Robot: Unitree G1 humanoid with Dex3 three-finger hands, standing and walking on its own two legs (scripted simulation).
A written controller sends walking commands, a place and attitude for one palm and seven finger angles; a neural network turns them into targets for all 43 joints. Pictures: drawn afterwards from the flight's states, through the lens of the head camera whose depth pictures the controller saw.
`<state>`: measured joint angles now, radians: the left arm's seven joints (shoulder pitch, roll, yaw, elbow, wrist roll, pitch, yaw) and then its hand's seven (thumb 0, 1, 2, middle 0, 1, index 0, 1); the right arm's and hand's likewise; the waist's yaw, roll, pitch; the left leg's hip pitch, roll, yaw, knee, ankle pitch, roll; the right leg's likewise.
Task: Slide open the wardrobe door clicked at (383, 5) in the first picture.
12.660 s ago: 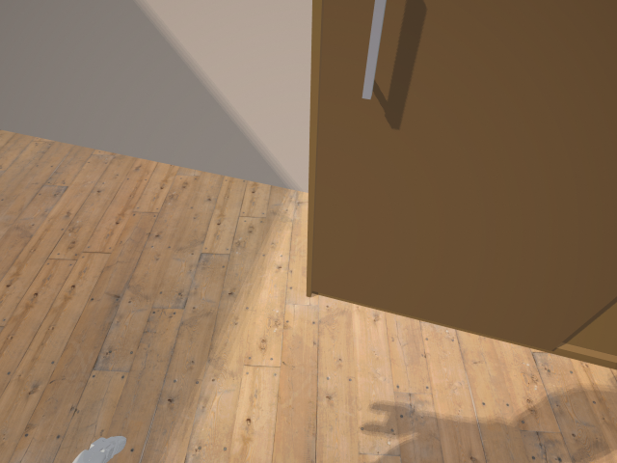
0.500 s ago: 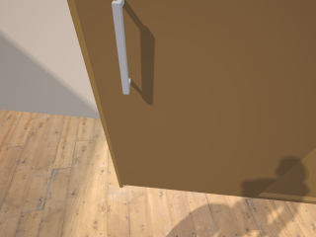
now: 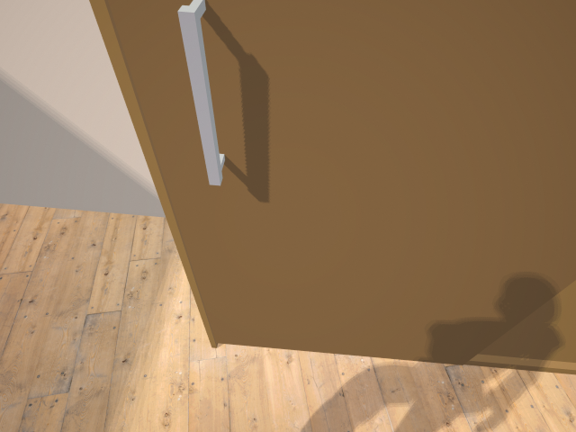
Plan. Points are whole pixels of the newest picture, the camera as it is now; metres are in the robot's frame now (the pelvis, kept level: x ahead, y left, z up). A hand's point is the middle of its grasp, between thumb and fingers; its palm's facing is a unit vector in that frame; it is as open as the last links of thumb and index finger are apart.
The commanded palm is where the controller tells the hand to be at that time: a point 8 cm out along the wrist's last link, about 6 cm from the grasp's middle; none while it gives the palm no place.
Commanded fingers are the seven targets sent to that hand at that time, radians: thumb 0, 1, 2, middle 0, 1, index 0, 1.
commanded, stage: come to a stop and stand still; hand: left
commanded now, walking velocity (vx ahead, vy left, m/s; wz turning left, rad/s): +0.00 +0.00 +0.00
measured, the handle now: (208, 105) +0.46 +0.14 +0.22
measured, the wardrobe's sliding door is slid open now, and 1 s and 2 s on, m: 0.00 0.00 0.00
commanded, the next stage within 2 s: look again from close up in 0.12 s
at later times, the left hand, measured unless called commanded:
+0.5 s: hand out of the picture +0.01 +0.19 -0.19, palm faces +0.02 -0.98 -0.20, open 7.3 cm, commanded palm none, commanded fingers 0.00 0.90 0.90 -0.20 -0.30 -0.20 -0.30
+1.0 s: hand out of the picture -0.15 +0.24 -0.18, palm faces +0.04 -0.99 -0.17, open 7.3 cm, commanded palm none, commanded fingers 0.00 0.90 0.90 -0.20 -0.30 -0.20 -0.30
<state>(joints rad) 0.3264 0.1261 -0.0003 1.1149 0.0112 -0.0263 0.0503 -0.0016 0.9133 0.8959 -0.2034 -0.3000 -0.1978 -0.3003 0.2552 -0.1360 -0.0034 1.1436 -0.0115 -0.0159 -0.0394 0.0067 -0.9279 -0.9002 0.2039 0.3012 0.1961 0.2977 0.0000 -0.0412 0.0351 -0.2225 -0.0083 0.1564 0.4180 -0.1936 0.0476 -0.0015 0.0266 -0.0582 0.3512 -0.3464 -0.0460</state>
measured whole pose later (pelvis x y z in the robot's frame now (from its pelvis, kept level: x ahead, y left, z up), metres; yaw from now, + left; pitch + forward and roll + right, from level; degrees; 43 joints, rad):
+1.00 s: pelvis -0.07 +0.07 +0.00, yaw +0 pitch -1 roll -2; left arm 0.48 0.17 -0.01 1.07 0.02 0.01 0.04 0.00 0.91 0.90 -0.20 -0.30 -0.20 -0.30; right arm 0.28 -0.17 -0.01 1.05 -0.01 0.02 -0.01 0.00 -0.91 -0.90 0.21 0.30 0.20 0.30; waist 0.02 -0.02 0.00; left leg -0.31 -0.08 0.11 0.38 -0.08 0.13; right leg -0.16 -0.01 -0.02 0.47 -0.32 -0.02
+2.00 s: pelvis -0.21 +0.13 +0.00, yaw -3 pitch -1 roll -1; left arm 0.36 0.17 0.03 1.05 0.02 0.03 0.05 0.00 0.91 0.90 -0.20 -0.30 -0.20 -0.30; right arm 0.36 -0.10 -0.03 1.10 -0.02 0.03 -0.01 0.00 -0.91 -0.90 0.21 0.30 0.20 0.30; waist -0.03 -0.01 0.00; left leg -0.35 -0.08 0.06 0.46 -0.17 -0.01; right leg -0.07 0.01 -0.05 0.37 -0.28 -0.04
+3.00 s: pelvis -0.20 +0.09 +0.00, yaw -3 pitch -1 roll +1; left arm 0.38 0.09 -0.03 1.09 0.01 -0.03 0.04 0.00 0.91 0.90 -0.20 -0.30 -0.20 -0.30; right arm 0.34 -0.09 0.02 1.14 -0.01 0.00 -0.03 0.00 -0.91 -0.90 0.20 0.30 0.20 0.30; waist 0.00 -0.02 0.01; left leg -0.28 -0.01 0.02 0.43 -0.14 0.01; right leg -0.09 0.05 -0.06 0.42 -0.33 -0.06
